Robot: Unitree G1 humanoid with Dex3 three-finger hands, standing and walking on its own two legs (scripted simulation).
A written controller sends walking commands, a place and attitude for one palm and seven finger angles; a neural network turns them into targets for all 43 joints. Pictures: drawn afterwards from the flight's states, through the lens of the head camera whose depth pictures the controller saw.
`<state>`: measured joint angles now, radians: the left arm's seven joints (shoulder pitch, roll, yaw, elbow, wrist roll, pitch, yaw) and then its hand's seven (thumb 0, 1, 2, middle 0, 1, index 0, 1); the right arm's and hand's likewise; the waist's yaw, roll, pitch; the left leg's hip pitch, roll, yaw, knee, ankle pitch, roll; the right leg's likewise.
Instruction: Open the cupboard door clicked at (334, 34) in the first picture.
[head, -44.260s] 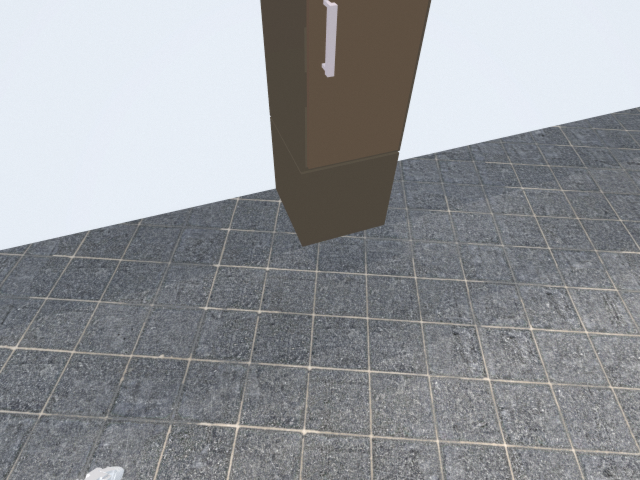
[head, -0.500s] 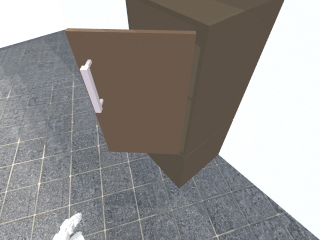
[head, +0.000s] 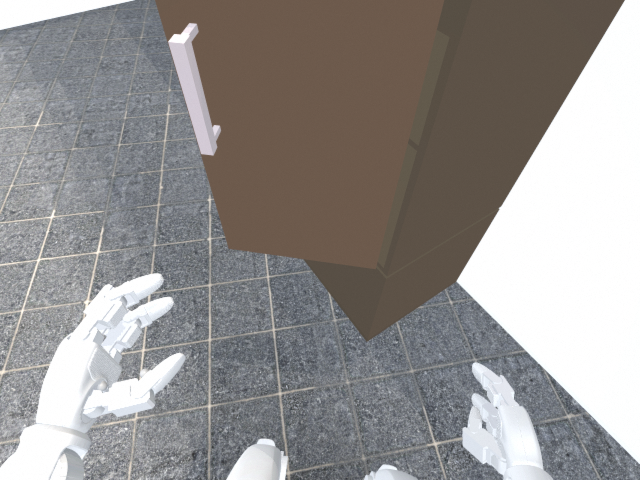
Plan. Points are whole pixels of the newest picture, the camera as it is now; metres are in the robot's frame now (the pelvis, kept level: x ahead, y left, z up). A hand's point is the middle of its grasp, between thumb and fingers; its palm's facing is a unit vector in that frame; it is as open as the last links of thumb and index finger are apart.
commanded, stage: raise the hand with hooked fingers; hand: left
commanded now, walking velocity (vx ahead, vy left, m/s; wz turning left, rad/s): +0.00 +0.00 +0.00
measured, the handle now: (200, 94) +0.57 +0.23 +0.15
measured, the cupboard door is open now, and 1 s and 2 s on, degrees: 47 47 47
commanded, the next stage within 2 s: move the hooked fingers beside the handle in 1.48 s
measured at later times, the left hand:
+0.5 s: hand (94, 303) +0.26 +0.27 +0.11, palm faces -0.01 -1.00 -0.05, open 12.7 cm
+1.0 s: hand (47, 226) +0.31 +0.31 +0.17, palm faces +0.01 -1.00 -0.04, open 13.9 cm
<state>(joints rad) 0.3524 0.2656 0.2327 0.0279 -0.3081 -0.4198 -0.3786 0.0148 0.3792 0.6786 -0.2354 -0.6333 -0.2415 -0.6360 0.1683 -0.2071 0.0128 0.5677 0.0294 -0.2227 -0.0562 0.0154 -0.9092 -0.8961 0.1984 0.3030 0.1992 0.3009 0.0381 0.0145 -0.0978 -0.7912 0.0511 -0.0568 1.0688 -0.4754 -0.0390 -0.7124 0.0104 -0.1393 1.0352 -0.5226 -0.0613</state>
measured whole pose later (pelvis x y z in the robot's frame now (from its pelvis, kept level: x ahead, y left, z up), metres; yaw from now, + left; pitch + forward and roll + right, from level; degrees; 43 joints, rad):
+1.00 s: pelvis +0.01 +0.04 +0.05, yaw -1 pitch +4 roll -2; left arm -0.09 0.45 0.44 0.33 -0.35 -0.09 -0.49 -0.01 -0.49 0.30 -0.30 -1.19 -0.30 -1.20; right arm 0.26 -0.26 0.07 0.60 0.06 -0.21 -0.10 0.02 -0.91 -0.90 0.20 0.30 0.20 0.30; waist 0.02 0.02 -0.04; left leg -0.43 0.02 0.01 0.70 -0.34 0.01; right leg -0.36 -0.01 -0.08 0.64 -0.35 -0.01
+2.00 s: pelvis +0.01 +0.02 +0.05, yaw -3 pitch +6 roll -1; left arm -0.36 0.49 0.44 0.67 -0.30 -0.16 -0.50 -0.01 -0.50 0.30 -0.30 -1.20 -0.30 -1.20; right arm 0.30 -0.28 0.04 0.61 0.07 -0.17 -0.10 0.02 -0.91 -0.90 0.20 0.30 0.20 0.30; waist -0.02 0.02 -0.05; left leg -0.46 0.04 0.03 0.68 -0.32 0.00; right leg -0.42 0.01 -0.06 0.66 -0.34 -0.03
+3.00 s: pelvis +0.02 +0.04 +0.04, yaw -4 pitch +16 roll -2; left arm -0.86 0.75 0.52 1.23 -0.15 -0.27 -0.53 -0.01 -0.50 0.30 -0.30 -1.20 -0.30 -1.20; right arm 0.39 -0.30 0.05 0.63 0.04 0.02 -0.07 0.01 -0.91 -0.90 0.20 0.30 0.20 0.30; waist -0.14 -0.01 -0.06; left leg -0.72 0.05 0.03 0.81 -0.37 0.02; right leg -0.65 0.02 -0.05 0.74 -0.36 -0.01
